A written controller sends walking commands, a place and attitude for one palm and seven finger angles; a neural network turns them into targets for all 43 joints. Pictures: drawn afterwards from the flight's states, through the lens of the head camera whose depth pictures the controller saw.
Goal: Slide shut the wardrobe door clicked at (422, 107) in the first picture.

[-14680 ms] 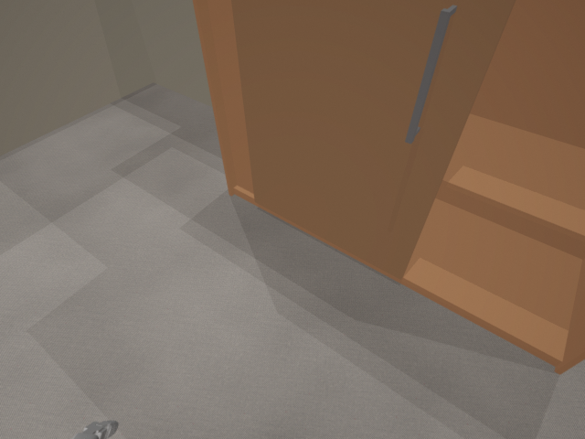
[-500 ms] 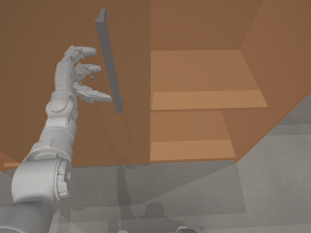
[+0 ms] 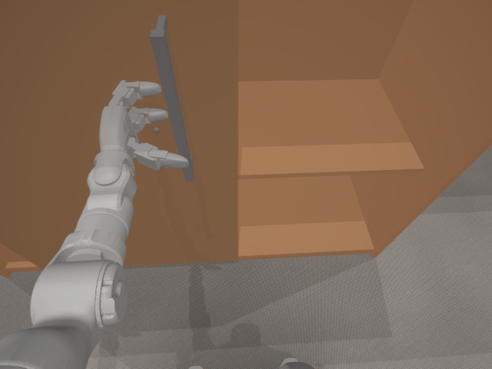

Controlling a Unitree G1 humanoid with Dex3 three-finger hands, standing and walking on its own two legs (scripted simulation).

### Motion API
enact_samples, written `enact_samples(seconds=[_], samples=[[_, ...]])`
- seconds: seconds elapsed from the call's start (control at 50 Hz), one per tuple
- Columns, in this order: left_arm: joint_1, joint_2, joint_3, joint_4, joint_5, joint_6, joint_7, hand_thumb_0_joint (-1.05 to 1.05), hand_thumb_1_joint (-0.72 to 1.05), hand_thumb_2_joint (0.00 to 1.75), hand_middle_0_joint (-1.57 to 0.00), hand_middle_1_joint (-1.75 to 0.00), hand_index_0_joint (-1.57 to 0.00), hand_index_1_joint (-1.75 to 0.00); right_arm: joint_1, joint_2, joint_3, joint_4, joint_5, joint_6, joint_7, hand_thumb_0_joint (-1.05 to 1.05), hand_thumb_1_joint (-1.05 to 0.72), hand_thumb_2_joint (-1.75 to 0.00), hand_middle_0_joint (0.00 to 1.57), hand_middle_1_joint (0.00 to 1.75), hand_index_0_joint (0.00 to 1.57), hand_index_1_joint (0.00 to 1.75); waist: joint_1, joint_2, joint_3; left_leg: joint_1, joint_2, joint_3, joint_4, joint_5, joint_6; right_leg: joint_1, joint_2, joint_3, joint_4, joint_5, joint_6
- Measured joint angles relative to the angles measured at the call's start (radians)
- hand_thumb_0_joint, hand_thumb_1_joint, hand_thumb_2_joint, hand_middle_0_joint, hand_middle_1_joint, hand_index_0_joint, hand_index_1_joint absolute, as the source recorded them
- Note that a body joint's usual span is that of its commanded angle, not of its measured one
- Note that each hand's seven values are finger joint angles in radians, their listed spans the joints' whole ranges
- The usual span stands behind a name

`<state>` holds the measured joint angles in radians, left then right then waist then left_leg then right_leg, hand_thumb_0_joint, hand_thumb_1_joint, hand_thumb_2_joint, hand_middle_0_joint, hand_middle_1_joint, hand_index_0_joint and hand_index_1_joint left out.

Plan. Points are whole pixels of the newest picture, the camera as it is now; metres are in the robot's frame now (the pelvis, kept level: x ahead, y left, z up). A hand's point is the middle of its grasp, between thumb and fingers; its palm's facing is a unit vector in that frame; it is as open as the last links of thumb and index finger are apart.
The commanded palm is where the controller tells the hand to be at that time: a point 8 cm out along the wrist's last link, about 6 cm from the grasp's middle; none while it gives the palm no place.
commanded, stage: move the hooked fingers beside the handle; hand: left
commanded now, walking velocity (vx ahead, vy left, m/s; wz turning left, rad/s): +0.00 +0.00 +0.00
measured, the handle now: (178, 115) +0.52 +0.10 +0.11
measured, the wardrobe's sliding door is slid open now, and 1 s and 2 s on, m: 0.57 0.57 0.57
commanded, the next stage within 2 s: feel for the door with the fingertips in 0.52 s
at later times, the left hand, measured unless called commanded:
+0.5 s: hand (150, 126) +0.47 +0.14 +0.12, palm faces +0.02 -1.00 +0.00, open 13.9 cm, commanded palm +0.45 +0.20 +0.12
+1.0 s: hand (152, 128) +0.47 +0.14 +0.12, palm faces +0.03 -1.00 +0.02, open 14.0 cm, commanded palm +0.46 +0.16 +0.12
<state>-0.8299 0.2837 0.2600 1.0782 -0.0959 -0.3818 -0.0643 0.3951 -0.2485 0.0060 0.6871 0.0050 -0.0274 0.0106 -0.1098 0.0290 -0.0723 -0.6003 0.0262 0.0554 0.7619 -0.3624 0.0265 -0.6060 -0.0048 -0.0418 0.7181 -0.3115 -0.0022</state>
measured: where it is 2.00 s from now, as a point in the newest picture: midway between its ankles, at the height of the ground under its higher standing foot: outside the picture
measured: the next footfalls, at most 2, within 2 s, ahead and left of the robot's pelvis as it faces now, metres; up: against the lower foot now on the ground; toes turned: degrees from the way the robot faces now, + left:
none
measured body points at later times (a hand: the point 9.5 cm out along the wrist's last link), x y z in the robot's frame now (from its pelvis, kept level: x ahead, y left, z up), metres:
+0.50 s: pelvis +0.01 -0.01 +0.01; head +0.06 -0.01 +0.45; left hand +0.47 +0.19 +0.13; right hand +0.05 -0.27 -0.12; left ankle +0.01 +0.10 -0.71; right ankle +0.02 -0.12 -0.71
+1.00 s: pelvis +0.01 +0.00 +0.00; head +0.07 +0.00 +0.45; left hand +0.47 +0.19 +0.12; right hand +0.05 -0.25 -0.12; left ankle +0.01 +0.10 -0.71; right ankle +0.02 -0.12 -0.71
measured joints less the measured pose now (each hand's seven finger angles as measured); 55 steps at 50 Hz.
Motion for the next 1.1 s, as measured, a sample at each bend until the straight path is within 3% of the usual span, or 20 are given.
enact_samples(seconds=[0.6,0.76,1.0,1.1], samples=[[0.066,0.037,0.051,-0.045,-0.029,0.042,-0.071,-0.01,-0.50,0.30,-0.33,-1.21,-0.31,-1.21,-0.025,-0.009,0.000,-0.025,0.017,0.005,-0.020,0.00,-0.91,-0.89,0.20,0.30,0.20,0.30,0.010,-0.001,-0.001,0.067,0.012,0.006,-0.048,0.003,-0.011,0.060,0.015,0.007,-0.043,0.004,-0.009],[0.063,0.027,0.007,-0.068,-0.051,0.037,-0.077,-0.01,-0.50,0.30,-0.31,-1.20,-0.30,-1.20,-0.021,-0.010,-0.007,-0.010,0.017,-0.001,-0.020,0.00,-0.91,-0.89,0.20,0.30,0.20,0.30,0.020,0.000,0.005,0.056,0.007,-0.006,-0.038,0.001,-0.009,0.058,0.010,-0.004,-0.042,0.001,-0.007],[0.026,-0.025,-0.044,-0.049,-0.047,0.037,-0.002,-0.01,-0.50,0.30,-0.31,-1.24,-0.30,-1.21,-0.018,0.005,-0.008,0.014,0.008,-0.011,-0.005,0.00,-0.91,-0.89,0.20,0.30,0.20,0.30,0.027,0.002,0.001,0.037,-0.005,-0.014,-0.024,-0.003,-0.001,0.046,-0.002,-0.012,-0.031,-0.004,0.001],[0.007,-0.036,-0.069,-0.034,-0.025,0.030,0.035,-0.01,-0.50,0.30,-0.30,-1.25,-0.30,-1.21,-0.018,0.008,-0.008,0.026,0.002,-0.021,0.001,0.00,-0.91,-0.89,0.20,0.30,0.20,0.30,0.029,0.006,0.002,0.028,-0.011,-0.019,-0.015,-0.003,0.002,0.041,-0.008,-0.017,-0.023,-0.007,0.004]])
